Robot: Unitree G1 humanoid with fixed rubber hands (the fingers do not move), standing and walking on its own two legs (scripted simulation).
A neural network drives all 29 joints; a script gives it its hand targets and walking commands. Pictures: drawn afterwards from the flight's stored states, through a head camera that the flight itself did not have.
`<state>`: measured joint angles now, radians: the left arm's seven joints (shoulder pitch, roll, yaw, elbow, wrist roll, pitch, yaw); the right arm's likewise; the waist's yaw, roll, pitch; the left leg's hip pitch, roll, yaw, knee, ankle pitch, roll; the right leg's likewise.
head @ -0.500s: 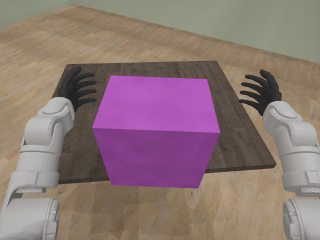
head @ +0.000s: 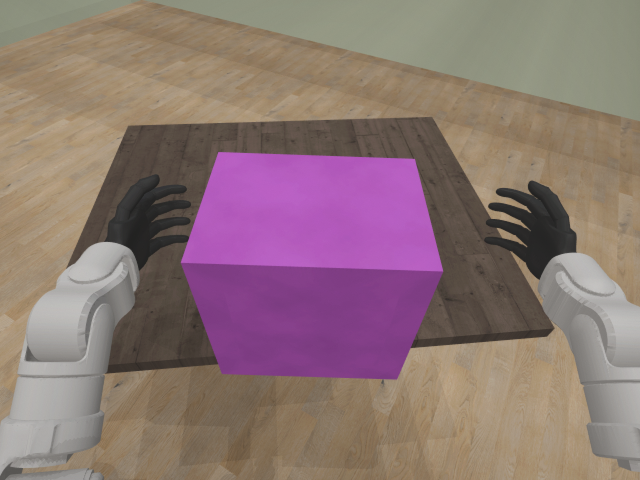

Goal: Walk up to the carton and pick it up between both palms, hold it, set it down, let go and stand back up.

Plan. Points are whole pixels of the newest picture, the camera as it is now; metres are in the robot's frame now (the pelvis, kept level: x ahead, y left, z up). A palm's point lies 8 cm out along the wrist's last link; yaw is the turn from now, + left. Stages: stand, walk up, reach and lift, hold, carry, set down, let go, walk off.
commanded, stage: set down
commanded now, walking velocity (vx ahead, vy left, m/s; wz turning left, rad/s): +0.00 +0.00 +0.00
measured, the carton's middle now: (313, 272) +0.38 +0.02 +0.05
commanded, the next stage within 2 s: none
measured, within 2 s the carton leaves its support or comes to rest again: neither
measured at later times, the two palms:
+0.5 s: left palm (113, 329) +0.25 +0.24 +0.10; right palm (546, 332) +0.25 -0.23 +0.11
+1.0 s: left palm (125, 434) +0.17 +0.22 +0.02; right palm (559, 442) +0.16 -0.24 +0.03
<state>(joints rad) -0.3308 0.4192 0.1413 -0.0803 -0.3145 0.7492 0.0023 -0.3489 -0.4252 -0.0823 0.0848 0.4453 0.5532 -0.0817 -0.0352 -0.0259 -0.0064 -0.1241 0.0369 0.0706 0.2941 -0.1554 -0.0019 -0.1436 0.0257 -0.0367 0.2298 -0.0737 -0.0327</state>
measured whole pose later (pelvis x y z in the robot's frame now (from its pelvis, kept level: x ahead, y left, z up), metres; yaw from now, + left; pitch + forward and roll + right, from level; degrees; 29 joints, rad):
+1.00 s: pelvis +0.00 +0.00 +0.00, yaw -1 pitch -5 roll +0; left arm 0.38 0.33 -0.06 -0.07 -0.30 0.12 0.08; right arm 0.47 -0.25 -0.10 -0.14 0.25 0.12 0.01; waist 0.03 0.00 0.05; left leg -0.06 0.03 0.09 0.33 -0.19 0.00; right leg -0.10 0.02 -0.02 0.31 -0.12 -0.03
